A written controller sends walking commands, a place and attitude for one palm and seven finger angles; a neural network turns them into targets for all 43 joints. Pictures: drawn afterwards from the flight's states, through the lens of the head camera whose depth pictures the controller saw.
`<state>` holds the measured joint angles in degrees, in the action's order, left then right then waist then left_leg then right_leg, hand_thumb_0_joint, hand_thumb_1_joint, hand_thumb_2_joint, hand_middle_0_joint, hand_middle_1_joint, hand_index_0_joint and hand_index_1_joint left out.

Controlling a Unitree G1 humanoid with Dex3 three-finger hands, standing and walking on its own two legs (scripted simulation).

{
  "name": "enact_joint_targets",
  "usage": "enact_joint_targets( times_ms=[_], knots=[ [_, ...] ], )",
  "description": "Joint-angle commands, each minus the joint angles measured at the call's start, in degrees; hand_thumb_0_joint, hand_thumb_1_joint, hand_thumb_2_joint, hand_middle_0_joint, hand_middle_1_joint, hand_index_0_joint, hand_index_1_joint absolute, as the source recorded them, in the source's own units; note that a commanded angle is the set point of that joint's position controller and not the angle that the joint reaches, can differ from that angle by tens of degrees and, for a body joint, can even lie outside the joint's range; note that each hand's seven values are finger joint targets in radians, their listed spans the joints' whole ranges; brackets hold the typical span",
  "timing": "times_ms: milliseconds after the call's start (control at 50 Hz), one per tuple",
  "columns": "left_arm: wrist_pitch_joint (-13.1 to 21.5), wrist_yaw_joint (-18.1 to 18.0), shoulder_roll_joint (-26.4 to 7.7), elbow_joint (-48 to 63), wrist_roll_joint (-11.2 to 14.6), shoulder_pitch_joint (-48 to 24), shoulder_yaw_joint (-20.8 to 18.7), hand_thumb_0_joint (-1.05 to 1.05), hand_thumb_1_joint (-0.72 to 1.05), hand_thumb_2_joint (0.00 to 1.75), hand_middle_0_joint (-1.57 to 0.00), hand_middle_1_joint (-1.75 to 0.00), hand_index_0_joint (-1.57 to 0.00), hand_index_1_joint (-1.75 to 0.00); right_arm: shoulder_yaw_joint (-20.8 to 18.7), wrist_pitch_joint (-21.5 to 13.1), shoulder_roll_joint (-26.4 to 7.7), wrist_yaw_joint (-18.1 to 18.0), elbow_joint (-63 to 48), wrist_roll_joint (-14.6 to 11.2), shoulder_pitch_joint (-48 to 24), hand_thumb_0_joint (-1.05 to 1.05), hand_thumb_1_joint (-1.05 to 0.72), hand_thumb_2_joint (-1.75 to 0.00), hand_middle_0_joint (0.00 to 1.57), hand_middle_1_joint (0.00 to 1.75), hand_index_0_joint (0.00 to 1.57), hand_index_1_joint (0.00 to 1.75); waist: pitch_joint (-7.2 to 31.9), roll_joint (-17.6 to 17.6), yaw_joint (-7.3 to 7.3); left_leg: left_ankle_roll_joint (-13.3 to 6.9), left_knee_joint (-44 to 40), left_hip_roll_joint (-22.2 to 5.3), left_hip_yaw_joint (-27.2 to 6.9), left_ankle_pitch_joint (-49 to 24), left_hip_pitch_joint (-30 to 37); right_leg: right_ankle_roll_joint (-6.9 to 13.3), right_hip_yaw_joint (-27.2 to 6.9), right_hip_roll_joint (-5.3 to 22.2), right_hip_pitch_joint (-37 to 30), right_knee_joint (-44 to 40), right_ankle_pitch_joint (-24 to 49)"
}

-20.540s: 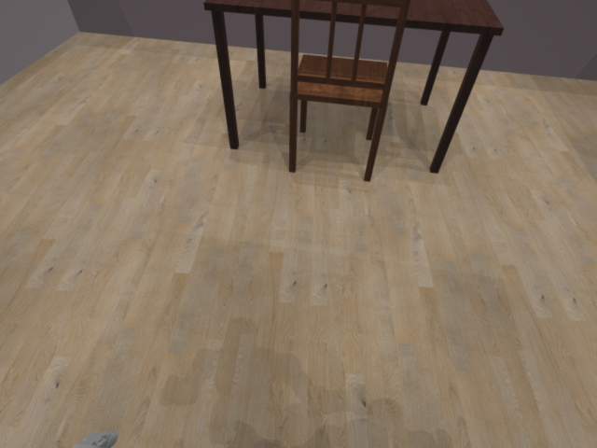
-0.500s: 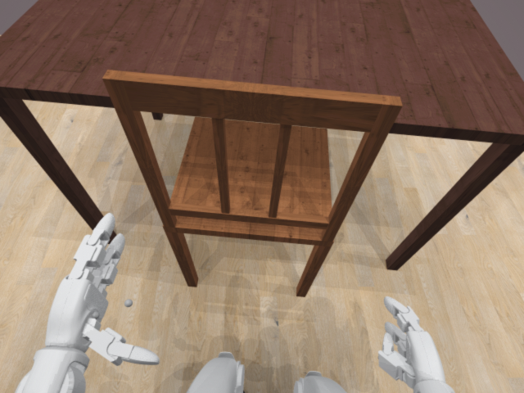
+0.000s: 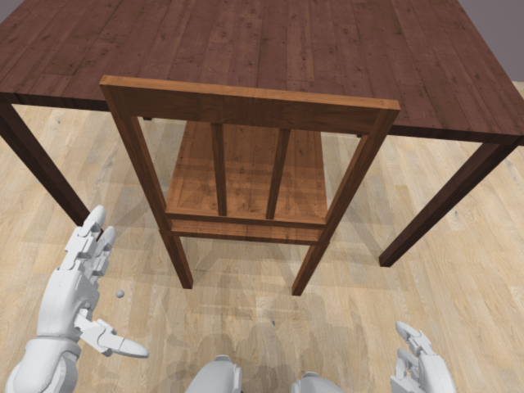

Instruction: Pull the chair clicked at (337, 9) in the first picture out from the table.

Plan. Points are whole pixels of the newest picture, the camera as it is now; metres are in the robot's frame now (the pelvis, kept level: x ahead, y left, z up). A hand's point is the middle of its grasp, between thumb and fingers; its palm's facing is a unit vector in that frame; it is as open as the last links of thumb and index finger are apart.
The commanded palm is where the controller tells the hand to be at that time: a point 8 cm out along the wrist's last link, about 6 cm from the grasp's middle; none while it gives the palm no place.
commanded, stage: raise the hand toward the chair's back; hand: left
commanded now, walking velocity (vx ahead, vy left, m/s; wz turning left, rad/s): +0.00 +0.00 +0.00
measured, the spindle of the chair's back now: (220, 175) +0.50 +0.10 -0.02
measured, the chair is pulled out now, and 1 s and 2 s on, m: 0.00 0.00 0.00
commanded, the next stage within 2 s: aim the fingers beside a spindle in 0.22 s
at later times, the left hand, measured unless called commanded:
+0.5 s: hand (140, 289) +0.25 +0.18 +0.03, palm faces +0.01 -1.00 -0.02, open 16.9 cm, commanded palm +0.24 +0.23 +0.03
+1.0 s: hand (181, 265) +0.30 +0.14 +0.01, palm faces -0.01 -1.00 -0.02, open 16.9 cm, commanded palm +0.28 +0.19 +0.01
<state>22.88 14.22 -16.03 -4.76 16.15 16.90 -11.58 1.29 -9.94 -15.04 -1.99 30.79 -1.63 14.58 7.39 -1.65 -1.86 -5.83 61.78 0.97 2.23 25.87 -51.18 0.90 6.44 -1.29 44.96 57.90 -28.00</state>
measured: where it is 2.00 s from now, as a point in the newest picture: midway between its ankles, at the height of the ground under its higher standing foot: outside the picture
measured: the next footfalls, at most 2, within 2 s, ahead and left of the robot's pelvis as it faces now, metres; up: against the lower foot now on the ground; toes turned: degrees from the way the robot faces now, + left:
none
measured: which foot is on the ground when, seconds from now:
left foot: down 0.00-1.00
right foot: down 0.00-1.00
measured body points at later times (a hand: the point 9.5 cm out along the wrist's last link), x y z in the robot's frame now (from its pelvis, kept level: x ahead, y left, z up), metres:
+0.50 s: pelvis +0.00 -0.02 -0.01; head +0.07 +0.00 +0.44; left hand +0.25 +0.24 +0.03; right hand +0.18 -0.25 -0.08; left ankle +0.04 +0.05 -0.66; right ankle +0.00 -0.12 -0.66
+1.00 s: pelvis +0.00 -0.03 -0.02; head +0.09 -0.02 +0.42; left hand +0.29 +0.19 +0.02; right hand +0.16 -0.28 -0.11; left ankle +0.04 +0.05 -0.66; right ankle +0.00 -0.12 -0.66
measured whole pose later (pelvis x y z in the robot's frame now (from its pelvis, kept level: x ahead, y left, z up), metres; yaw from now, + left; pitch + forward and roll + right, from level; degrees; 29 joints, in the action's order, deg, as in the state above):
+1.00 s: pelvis +0.00 -0.03 -0.02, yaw +0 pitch +18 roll -3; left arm 25.0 9.7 -12.7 -13.8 13.0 4.8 -7.0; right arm 1.1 -7.4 -14.8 -0.9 32.1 -1.1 12.6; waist 8.3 -2.0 -2.0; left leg -3.7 66.6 0.0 1.9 27.9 -57.1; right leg 3.4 6.9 -2.0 51.8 64.5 -31.2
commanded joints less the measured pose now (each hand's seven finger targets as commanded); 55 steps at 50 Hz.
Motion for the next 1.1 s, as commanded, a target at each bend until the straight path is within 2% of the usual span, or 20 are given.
enact_joint_targets(
  times_ms=[0,100,140,200,300,380,400,560,640,700,740,760,780,860,880,900,920,1000,1040,1080],
  knots=[
    [5.1,-0.1,-7.3,11.9,0.9,-3.7,-3.9,0.00,-0.50,0.30,-0.06,-0.08,-0.06,-0.08,-4.0,-2.8,-8.4,-0.4,-7.8,-0.1,-2.5,0.00,-0.90,-0.90,0.20,0.30,0.20,0.30,12.9,-4.4,0.75,7.3,-11.9,-3.2,-10.9,-12.1,18.3,1.2,-1.3,-0.5,1.5,-5.3,6.2],
    [4.4,0.7,-7.4,11.4,1.0,-3.4,-3.7,0.00,-0.50,0.30,-0.06,-0.08,-0.06,-0.08,-3.9,-2.6,-8.5,-0.4,-8.2,-0.3,-2.6,0.00,-0.90,-0.90,0.20,0.30,0.20,0.30,13.5,-4.5,0.84,6.8,-11.8,-3.0,-10.6,-11.3,18.0,1.2,-1.6,-0.5,0.9,-5.5,6.1],
    [4.1,0.7,-7.7,10.9,1.1,-3.3,-4.1,0.00,-0.50,0.30,-0.06,-0.08,-0.06,-0.08,-3.9,-2.6,-8.5,-0.6,-8.2,-0.4,-2.7,0.00,-0.90,-0.90,0.20,0.30,0.20,0.30,12.9,-2.8,0.69,6.5,-11.7,-2.9,-10.4,-10.7,17.1,1.2,-1.7,-0.7,0.5,-5.9,6.0],
    [4.4,0.7,-7.8,12.2,1.4,-4.0,-4.2,0.00,-0.50,0.30,-0.06,-0.08,-0.06,-0.08,-3.8,-2.7,-8.1,-0.7,-8.2,-0.3,-2.6,0.00,-0.90,-0.90,0.20,0.30,0.20,0.30,14.3,-3.7,0.80,6.3,-11.1,-2.6,-9.8,-12.7,17.7,1.2,-1.9,-0.6,-0.3,-6.0,7.2],
    [4.5,1.3,-7.0,10.4,1.4,-4.6,-3.5,0.00,-0.50,0.30,-0.06,-0.08,-0.06,-0.08,-3.6,-2.8,-8.0,-0.8,-7.9,-0.5,-2.9,0.00,-0.90,-0.90,0.20,0.30,0.20,0.30,12.5,-2.3,0.19,5.5,-10.0,-2.3,-8.7,-10.6,15.3,1.1,-2.3,-0.6,-0.2,-6.4,6.7],
    [4.5,1.5,-6.2,8.5,0.9,-10.2,-1.8,0.00,-0.50,0.30,-0.06,-0.08,-0.06,-0.08,-3.3,-2.9,-8.3,-1.0,-7.4,-0.3,-2.8,0.00,-0.90,-0.90,0.20,0.30,0.20,0.30,11.4,-2.7,-0.81,5.1,-9.0,-2.2,-8.8,-7.7,13.6,1.0,-2.6,-0.4,2.0,-5.7,5.1],
    [4.8,1.5,-6.6,9.1,0.8,-12.1,-1.8,0.00,-0.50,0.30,-0.06,-0.08,-0.06,-0.08,-3.4,-3.1,-8.3,-1.1,-7.2,-0.2,-2.9,0.00,-0.90,-0.90,0.20,0.30,0.20,0.30,12.6,-3.0,-0.81,5.0,-8.6,-2.1,-8.7,-7.8,13.7,1.0,-2.8,-0.3,1.8,-5.6,5.2],
    [4.4,-0.4,-7.3,6.9,0.0,-9.6,-2.8,0.00,-0.50,0.30,-0.06,-0.08,-0.06,-0.08,-3.4,-2.3,-7.9,-0.5,-7.3,0.0,-2.6,0.00,-0.90,-0.90,0.20,0.30,0.20,0.30,16.0,-3.1,0.88,4.7,-7.5,-1.9,-7.3,-13.1,13.5,1.2,-3.4,-0.2,-1.1,-4.8,9.5],
    [4.6,-1.7,-6.1,5.4,-0.8,-13.2,-1.3,0.00,-0.50,0.30,-0.06,-0.08,-0.06,-0.08,-3.4,-1.7,-8.0,-0.2,-7.1,0.1,-2.8,0.00,-0.90,-0.90,0.20,0.30,0.20,0.30,14.8,-1.4,-0.09,4.5,-6.6,-1.9,-7.1,-11.7,11.7,1.0,-3.6,-0.2,0.3,-4.3,9.0],
    [5.3,-2.2,-4.9,5.7,-0.8,-14.0,-0.5,0.00,-0.50,0.30,-0.06,-0.08,-0.06,-0.08,-3.5,-1.4,-7.7,0.0,-7.2,0.2,-2.9,0.00,-0.90,-0.90,0.20,0.30,0.20,0.30,16.5,-1.9,0.28,4.4,-5.8,-1.7,-6.5,-12.4,11.4,1.0,-4.0,0.0,-0.6,-3.7,10.2],
    [5.5,-2.6,-5.7,4.6,-1.1,-14.0,-1.1,0.00,-0.50,0.30,-0.06,-0.08,-0.06,-0.08,-3.7,-1.2,-8.0,0.0,-7.0,0.3,-2.6,0.00,-0.90,-0.90,0.20,0.30,0.20,0.30,16.9,-0.1,0.07,4.2,-5.1,-1.8,-6.4,-12.9,10.4,0.9,-4.3,-0.1,-0.9,-3.4,11.1],
    [5.7,-2.9,-6.0,4.2,-1.3,-14.2,-1.5,0.00,-0.50,0.30,-0.06,-0.08,-0.06,-0.08,-3.8,-0.9,-8.0,0.0,-6.9,0.2,-2.6,0.00,-0.90,-0.90,0.20,0.30,0.20,0.30,16.7,-0.7,0.28,4.3,-5.0,-1.8,-6.2,-12.9,10.2,0.9,-4.6,0.0,-0.7,-3.3,11.4],
    [5.9,-2.8,-4.0,4.8,-1.5,-16.7,1.0,0.00,-0.50,0.30,-0.06,-0.08,-0.06,-0.08,-3.6,-0.9,-7.7,0.2,-7.0,0.3,-2.8,0.00,-0.90,-0.90,0.20,0.30,0.20,0.30,17.2,-1.0,-0.40,4.2,-4.7,-1.6,-6.2,-12.7,10.2,0.7,-4.6,0.2,-0.5,-3.1,11.3],
    [6.1,-3.5,-4.5,3.8,-2.2,-17.3,0.6,0.00,-0.50,0.30,-0.06,-0.08,-0.06,-0.08,-3.8,-0.4,-7.8,0.3,-6.5,0.3,-2.4,0.00,-0.90,-0.90,0.20,0.30,0.20,0.30,18.1,-1.3,-0.01,4.1,-4.1,-1.7,-6.1,-13.4,10.2,0.9,-4.8,0.2,-0.4,-2.6,12.1],
    [6.0,-3.6,-3.2,3.5,-2.3,-18.9,2.2,0.00,-0.50,0.30,-0.06,-0.08,-0.06,-0.08,-3.8,-0.3,-7.6,0.3,-6.5,0.3,-2.5,0.00,-0.90,-0.90,0.20,0.30,0.20,0.30,17.7,-0.8,-0.84,4.0,-3.7,-1.7,-5.9,-13.0,10.0,0.6,-4.9,0.3,0.2,-2.7,12.1],
    [6.3,-4.1,-4.8,3.4,-2.4,-19.8,0.5,0.00,-0.50,0.30,-0.06,-0.08,-0.06,-0.08,-3.9,-0.2,-7.8,0.2,-6.0,0.3,-2.2,0.00,-0.90,-0.90,0.20,0.30,0.20,0.30,18.3,-0.7,-0.33,4.2,-3.6,-1.8,-6.1,-13.1,9.9,0.8,-5.0,0.2,0.1,-2.3,12.1],
    [6.4,-4.4,-3.9,3.3,-2.7,-19.1,1.2,0.00,-0.50,0.30,-0.06,-0.08,-0.06,-0.08,-3.9,-0.1,-7.7,0.4,-6.3,0.4,-2.4,0.00,-0.90,-0.90,0.20,0.30,0.20,0.30,18.8,-1.8,0.02,4.2,-3.7,-1.7,-6.1,-13.3,10.2,0.8,-4.9,0.3,0.3,-2.1,12.0],
    [6.6,-5.5,-2.4,2.6,-3.3,-20.7,3.0,0.00,-0.50,0.30,-0.06,-0.08,-0.06,-0.08,-3.9,0.5,-7.5,0.8,-6.4,0.5,-2.5,0.00,-0.90,-0.90,0.20,0.30,0.20,0.30,19.3,-1.0,-0.36,4.1,-3.1,-1.6,-5.9,-13.2,9.6,0.7,-5.1,0.4,0.3,-1.6,12.6],
    [6.4,-6.1,-4.2,0.0,-3.6,-20.1,1.0,0.00,-0.50,0.30,-0.06,-0.08,-0.06,-0.08,-3.9,1.1,-7.7,0.8,-6.2,0.5,-2.0,0.00,-0.90,-0.90,0.20,0.30,0.20,0.30,18.5,1.5,-0.18,3.9,-2.5,-1.5,-5.6,-12.4,7.3,0.6,-5.7,0.3,-0.7,-1.8,12.7],
    [6.8,-6.3,-2.9,0.3,-4.2,-22.5,2.4,0.00,-0.50,0.30,-0.06,-0.08,-0.06,-0.08,-3.8,1.4,-7.4,1.0,-6.3,0.5,-2.4,0.00,-0.90,-0.90,0.20,0.30,0.20,0.30,18.7,-0.8,-0.27,4.0,-2.0,-1.4,-5.2,-12.6,7.4,0.7,-5.9,0.6,-0.1,-1.3,13.3]
  ],
)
